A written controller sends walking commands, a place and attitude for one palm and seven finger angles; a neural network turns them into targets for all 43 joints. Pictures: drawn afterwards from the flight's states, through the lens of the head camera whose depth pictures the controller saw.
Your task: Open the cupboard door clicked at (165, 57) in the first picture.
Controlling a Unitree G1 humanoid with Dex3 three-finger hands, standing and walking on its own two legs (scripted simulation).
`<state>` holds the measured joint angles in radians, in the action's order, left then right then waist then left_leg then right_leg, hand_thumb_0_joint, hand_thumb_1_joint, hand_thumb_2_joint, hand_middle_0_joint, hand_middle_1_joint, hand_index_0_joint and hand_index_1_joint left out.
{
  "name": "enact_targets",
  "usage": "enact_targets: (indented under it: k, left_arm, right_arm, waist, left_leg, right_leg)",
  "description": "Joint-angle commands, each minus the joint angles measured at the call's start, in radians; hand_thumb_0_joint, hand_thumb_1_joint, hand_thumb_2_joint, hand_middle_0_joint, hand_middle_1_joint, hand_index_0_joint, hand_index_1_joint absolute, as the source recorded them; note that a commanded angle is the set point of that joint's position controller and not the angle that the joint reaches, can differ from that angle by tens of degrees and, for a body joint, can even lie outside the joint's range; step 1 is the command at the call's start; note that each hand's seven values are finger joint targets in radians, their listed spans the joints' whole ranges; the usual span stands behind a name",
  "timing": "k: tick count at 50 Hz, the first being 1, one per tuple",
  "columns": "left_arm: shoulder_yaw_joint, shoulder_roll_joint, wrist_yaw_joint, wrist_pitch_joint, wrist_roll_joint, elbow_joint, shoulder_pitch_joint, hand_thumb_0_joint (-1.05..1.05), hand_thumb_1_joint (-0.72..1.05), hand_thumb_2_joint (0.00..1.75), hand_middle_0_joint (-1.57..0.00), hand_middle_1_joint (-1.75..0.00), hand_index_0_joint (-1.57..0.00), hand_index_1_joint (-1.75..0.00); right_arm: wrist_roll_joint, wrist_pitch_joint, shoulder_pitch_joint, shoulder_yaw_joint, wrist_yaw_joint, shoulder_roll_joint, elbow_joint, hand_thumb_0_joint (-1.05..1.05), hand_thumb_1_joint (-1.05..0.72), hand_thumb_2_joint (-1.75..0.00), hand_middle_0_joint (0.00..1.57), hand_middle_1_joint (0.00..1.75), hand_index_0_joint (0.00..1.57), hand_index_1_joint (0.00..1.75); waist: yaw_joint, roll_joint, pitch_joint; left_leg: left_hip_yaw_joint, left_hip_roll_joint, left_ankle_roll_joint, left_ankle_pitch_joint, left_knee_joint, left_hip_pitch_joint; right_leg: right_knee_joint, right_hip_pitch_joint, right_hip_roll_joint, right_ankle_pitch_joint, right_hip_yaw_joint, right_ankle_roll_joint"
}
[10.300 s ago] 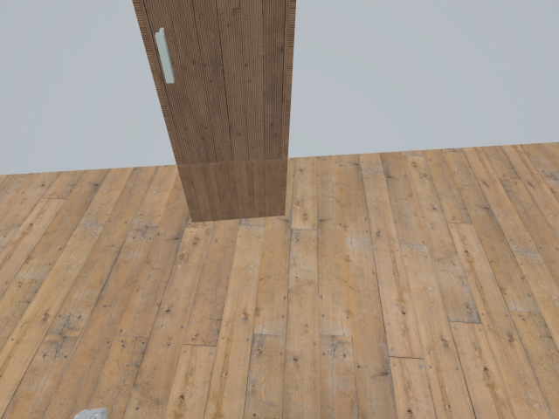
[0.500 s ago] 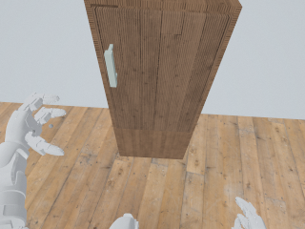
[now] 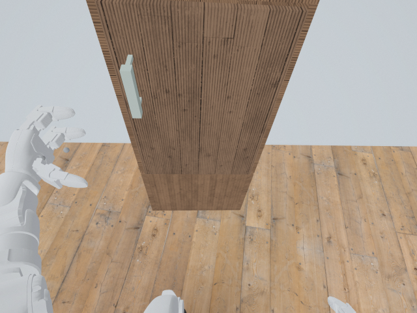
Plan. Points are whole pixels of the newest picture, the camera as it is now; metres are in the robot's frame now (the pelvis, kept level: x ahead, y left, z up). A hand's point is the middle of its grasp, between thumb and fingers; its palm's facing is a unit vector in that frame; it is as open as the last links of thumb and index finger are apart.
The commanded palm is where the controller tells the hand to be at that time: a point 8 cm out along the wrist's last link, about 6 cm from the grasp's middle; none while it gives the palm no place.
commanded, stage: move the hooked fingers beside the handle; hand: left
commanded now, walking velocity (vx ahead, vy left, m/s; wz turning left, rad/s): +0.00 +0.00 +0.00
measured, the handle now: (133, 87) +0.57 +0.19 +0.08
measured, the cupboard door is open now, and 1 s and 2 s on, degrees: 0 0 0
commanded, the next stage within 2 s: slide the fingers in behind the handle in 1.68 s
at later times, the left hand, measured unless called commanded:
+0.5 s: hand (90, 120) +0.46 +0.26 +0.09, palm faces +0.05 -1.00 +0.01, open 14.0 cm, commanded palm +0.44 +0.30 +0.08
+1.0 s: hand (103, 98) +0.53 +0.25 +0.08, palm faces +0.06 -1.00 +0.00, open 14.0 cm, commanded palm +0.50 +0.29 +0.07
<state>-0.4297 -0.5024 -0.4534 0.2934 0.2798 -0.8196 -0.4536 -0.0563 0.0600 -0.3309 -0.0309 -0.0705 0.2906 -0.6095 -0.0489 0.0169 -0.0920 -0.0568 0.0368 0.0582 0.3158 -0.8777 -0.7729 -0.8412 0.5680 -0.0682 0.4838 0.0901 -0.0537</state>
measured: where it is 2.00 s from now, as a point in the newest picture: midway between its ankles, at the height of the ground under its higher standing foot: outside the picture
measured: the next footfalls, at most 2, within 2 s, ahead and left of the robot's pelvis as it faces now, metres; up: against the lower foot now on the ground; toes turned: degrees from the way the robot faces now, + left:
none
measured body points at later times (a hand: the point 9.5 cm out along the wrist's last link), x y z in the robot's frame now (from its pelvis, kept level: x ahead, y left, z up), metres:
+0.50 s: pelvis -0.01 +0.01 -0.01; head +0.08 +0.04 +0.43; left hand +0.45 +0.31 +0.09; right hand +0.03 -0.27 -0.11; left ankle +0.07 +0.08 -0.69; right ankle -0.04 -0.09 -0.69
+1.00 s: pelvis +0.01 +0.01 -0.02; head +0.14 +0.03 +0.41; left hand +0.52 +0.30 +0.08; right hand -0.03 -0.27 -0.11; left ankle +0.07 +0.08 -0.69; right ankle -0.04 -0.09 -0.69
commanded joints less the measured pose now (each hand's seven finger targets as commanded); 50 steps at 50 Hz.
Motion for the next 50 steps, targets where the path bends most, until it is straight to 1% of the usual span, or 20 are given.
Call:
enact_targets:
  k: [1, 6, 9, 12, 16, 18, 21, 22, 26, 28, 29, 31, 34, 39, 41, 42, 45, 47, 49, 50]
  left_arm:
    - [-0.031, -0.280, 0.017, 0.078, 0.000, 0.157, -0.412, 0.00, -0.50, 0.30, -0.30, -1.20, -0.30, -1.20]
    - [-0.025, -0.291, 0.031, 0.083, -0.019, 0.062, -0.483, 0.00, -0.50, 0.30, -0.30, -1.20, -0.30, -1.20]
    - [-0.022, -0.302, 0.045, 0.096, -0.037, 0.035, -0.545, 0.00, -0.50, 0.30, -0.30, -1.20, -0.30, -1.20]
    - [-0.008, -0.300, 0.062, 0.114, -0.052, -0.011, -0.623, 0.00, -0.50, 0.30, -0.30, -1.20, -0.30, -1.20]
    - [-0.004, -0.306, 0.079, 0.136, -0.072, -0.019, -0.673, 0.00, -0.50, 0.30, -0.30, -1.20, -0.30, -1.20]
    - [0.012, -0.296, 0.087, 0.130, -0.078, -0.066, -0.713, 0.00, -0.50, 0.30, -0.30, -1.20, -0.30, -1.20]
    - [-0.015, -0.338, 0.101, 0.132, -0.093, -0.099, -0.737, 0.00, -0.50, 0.30, -0.30, -1.20, -0.30, -1.20]
    - [0.004, -0.322, 0.106, 0.131, -0.097, -0.101, -0.763, 0.00, -0.50, 0.30, -0.30, -1.20, -0.30, -1.20]
    - [-0.059, -0.404, 0.119, 0.135, -0.111, -0.157, -0.784, 0.00, -0.50, 0.30, -0.30, -1.20, -0.30, -1.20]
    - [-0.036, -0.406, 0.119, 0.135, -0.127, -0.167, -0.833, 0.00, -0.50, 0.30, -0.30, -1.20, -0.30, -1.20]
    - [-0.020, -0.386, 0.118, 0.133, -0.132, -0.175, -0.841, 0.00, -0.50, 0.30, -0.30, -1.20, -0.30, -1.20]
    - [-0.050, -0.424, 0.120, 0.139, -0.136, -0.187, -0.847, 0.00, -0.50, 0.30, -0.30, -1.20, -0.30, -1.20]
    - [-0.016, -0.398, 0.118, 0.127, -0.141, -0.216, -0.888, 0.00, -0.50, 0.30, -0.30, -1.20, -0.30, -1.20]
    - [-0.035, -0.452, 0.128, 0.102, -0.158, -0.272, -0.959, 0.00, -0.50, 0.30, -0.30, -1.20, -0.30, -1.20]
    - [-0.066, -0.500, 0.134, 0.111, -0.169, -0.260, -0.971, 0.00, -0.50, 0.30, -0.30, -1.20, -0.30, -1.20]
    - [-0.052, -0.486, 0.137, 0.111, -0.173, -0.251, -0.984, 0.00, -0.50, 0.30, -0.30, -1.20, -0.30, -1.20]
    - [-0.079, -0.492, 0.129, 0.115, -0.171, -0.235, -0.901, 0.00, -0.50, 0.30, -0.30, -1.20, -0.30, -1.20]
    - [-0.062, -0.461, 0.118, 0.101, -0.166, -0.234, -0.858, 0.00, -0.50, 0.30, -0.30, -1.20, -0.30, -1.20]
    - [-0.086, -0.490, 0.114, 0.083, -0.160, -0.240, -0.840, 0.00, -0.50, 0.30, -0.30, -1.20, -0.30, -1.20]
    - [-0.111, -0.517, 0.114, 0.087, -0.155, -0.223, -0.844, 0.00, -0.50, 0.30, -0.30, -1.20, -0.30, -1.20]
  right_arm:
    - [0.006, 0.019, -0.053, 0.063, -0.007, 0.168, 0.101, 0.00, -0.90, -0.90, 0.20, 0.30, 0.20, 0.30]
    - [0.009, -0.008, -0.069, 0.062, -0.002, 0.172, 0.096, 0.00, -0.90, -0.90, 0.20, 0.30, 0.20, 0.30]
    - [0.013, -0.023, -0.080, 0.062, 0.003, 0.174, 0.093, 0.00, -0.90, -0.90, 0.20, 0.30, 0.20, 0.30]
    - [0.017, -0.036, -0.098, 0.061, 0.003, 0.177, 0.079, 0.00, -0.90, -0.90, 0.20, 0.30, 0.20, 0.30]
    - [0.024, -0.049, -0.118, 0.064, 0.008, 0.180, 0.068, 0.00, -0.90, -0.90, 0.20, 0.30, 0.20, 0.30]
    - [0.024, -0.057, -0.126, 0.063, 0.009, 0.182, 0.056, 0.00, -0.90, -0.90, 0.20, 0.30, 0.20, 0.30]
    - [0.028, -0.067, -0.145, 0.063, 0.009, 0.188, 0.050, 0.00, -0.90, -0.90, 0.20, 0.30, 0.20, 0.30]
    - [0.029, -0.070, -0.148, 0.063, 0.010, 0.185, 0.048, 0.00, -0.90, -0.90, 0.20, 0.30, 0.20, 0.30]
    - [0.034, -0.084, -0.177, 0.063, 0.013, 0.194, 0.037, 0.00, -0.90, -0.90, 0.20, 0.30, 0.20, 0.30]
    - [0.036, -0.092, -0.185, 0.059, 0.015, 0.191, 0.037, 0.00, -0.90, -0.90, 0.20, 0.30, 0.20, 0.30]
    - [0.036, -0.094, -0.192, 0.060, 0.017, 0.191, 0.034, 0.00, -0.90, -0.90, 0.20, 0.30, 0.20, 0.30]
    - [0.040, -0.099, -0.207, 0.063, 0.017, 0.196, 0.032, 0.00, -0.90, -0.90, 0.20, 0.30, 0.20, 0.30]
    - [0.041, -0.107, -0.220, 0.061, 0.019, 0.196, 0.025, 0.00, -0.90, -0.90, 0.20, 0.30, 0.20, 0.30]
    - [0.047, -0.113, -0.251, 0.055, 0.019, 0.206, 0.017, 0.00, -0.90, -0.90, 0.20, 0.30, 0.20, 0.30]
    - [0.052, -0.115, -0.265, 0.056, 0.020, 0.210, 0.015, 0.00, -0.90, -0.90, 0.20, 0.30, 0.20, 0.30]
    - [0.053, -0.117, -0.268, 0.054, 0.022, 0.206, 0.016, 0.00, -0.90, -0.90, 0.20, 0.30, 0.20, 0.30]
    - [0.059, -0.123, -0.287, 0.061, 0.030, 0.205, 0.023, 0.00, -0.90, -0.90, 0.20, 0.30, 0.20, 0.30]
    - [0.054, -0.133, -0.278, 0.062, 0.036, 0.200, 0.030, 0.00, -0.90, -0.90, 0.20, 0.30, 0.20, 0.30]
    - [0.050, -0.140, -0.280, 0.064, 0.036, 0.205, 0.036, 0.00, -0.90, -0.90, 0.20, 0.30, 0.20, 0.30]
    - [0.053, -0.138, -0.282, 0.064, 0.033, 0.207, 0.038, 0.00, -0.90, -0.90, 0.20, 0.30, 0.20, 0.30]
  waist:
    - [-0.014, 0.112, -0.335]
    - [-0.026, 0.075, -0.323]
    - [-0.030, 0.120, -0.319]
    - [-0.051, 0.094, -0.329]
    - [-0.051, 0.142, -0.388]
    - [-0.074, 0.123, -0.344]
    - [-0.067, 0.115, -0.379]
    - [-0.080, 0.137, -0.373]
    - [-0.077, 0.103, -0.401]
    - [-0.090, 0.151, -0.384]
    - [-0.099, 0.153, -0.384]
    - [-0.095, 0.149, -0.419]
    - [-0.120, 0.159, -0.396]
    - [-0.142, 0.140, -0.394]
    - [-0.131, 0.172, -0.439]
    - [-0.137, 0.192, -0.454]
    - [-0.108, 0.192, -0.517]
    - [-0.106, 0.197, -0.497]
    - [-0.108, 0.136, -0.473]
    - [-0.102, 0.141, -0.476]
  left_leg:
    - [0.130, -0.002, -0.009, -0.218, 0.079, 0.476]
    - [0.129, 0.000, -0.006, -0.213, 0.069, 0.446]
    - [0.143, 0.004, -0.013, -0.182, 0.072, 0.456]
    - [0.153, 0.009, -0.011, -0.168, 0.065, 0.449]
    - [0.173, 0.016, -0.018, -0.193, 0.057, 0.499]
    - [0.175, 0.018, -0.016, -0.137, 0.061, 0.470]
    - [0.174, 0.018, -0.015, -0.156, 0.050, 0.455]
    - [0.174, 0.019, -0.015, -0.160, 0.047, 0.462]
    - [0.160, 0.017, -0.010, -0.188, 0.022, 0.416]
    - [0.159, 0.017, -0.012, -0.176, 0.017, 0.402]
    - [0.164, 0.019, -0.012, -0.178, 0.014, 0.414]
    - [0.164, 0.022, -0.012, -0.206, 0.004, 0.420]
    - [0.165, 0.023, -0.011, -0.191, -0.003, 0.405]
    - [0.160, 0.022, -0.003, -0.188, -0.027, 0.349]
    - [0.162, 0.024, -0.007, -0.235, -0.039, 0.372]
    - [0.164, 0.025, -0.008, -0.258, -0.045, 0.387]
    - [0.161, 0.024, -0.011, -0.353, -0.055, 0.427]
    - [0.150, 0.024, -0.012, -0.363, -0.056, 0.422]
    - [0.140, 0.020, -0.003, -0.329, -0.054, 0.365]
    - [0.137, 0.017, -0.001, -0.346, -0.055, 0.361]
  right_leg:
    - [0.121, 0.147, 0.004, -0.282, -0.069, 0.027]
    - [0.116, 0.158, 0.003, -0.281, -0.071, 0.030]
    - [0.109, 0.201, 0.002, -0.231, -0.063, 0.026]
    - [0.103, 0.221, 0.000, -0.214, -0.064, 0.028]
    - [0.085, 0.254, -0.003, -0.210, -0.059, 0.022]
    - [0.094, 0.282, -0.002, -0.177, -0.058, 0.027]
    - [0.083, 0.268, -0.004, -0.188, -0.063, 0.026]
    - [0.083, 0.285, -0.004, -0.190, -0.061, 0.027]
    - [0.074, 0.255, -0.009, -0.218, -0.070, 0.031]
    - [0.070, 0.275, -0.008, -0.208, -0.071, 0.030]
    - [0.069, 0.295, -0.010, -0.205, -0.068, 0.030]
    - [0.063, 0.287, -0.013, -0.223, -0.070, 0.030]
    - [0.066, 0.319, -0.015, -0.210, -0.069, 0.032]
    - [0.061, 0.325, -0.016, -0.214, -0.075, 0.037]
    - [0.048, 0.320, -0.017, -0.242, -0.075, 0.033]
    - [0.042, 0.332, -0.019, -0.254, -0.072, 0.033]
    - [0.026, 0.291, -0.025, -0.327, -0.067, 0.027]
    - [0.032, 0.294, -0.027, -0.347, -0.065, 0.032]
    - [0.038, 0.259, -0.029, -0.351, -0.068, 0.038]
    - [0.036, 0.236, -0.027, -0.376, -0.072, 0.035]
